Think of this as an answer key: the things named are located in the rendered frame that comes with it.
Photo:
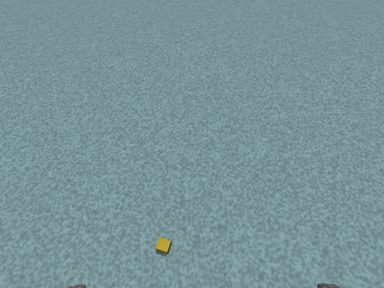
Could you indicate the small box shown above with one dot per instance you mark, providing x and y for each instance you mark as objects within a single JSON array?
[{"x": 163, "y": 246}]

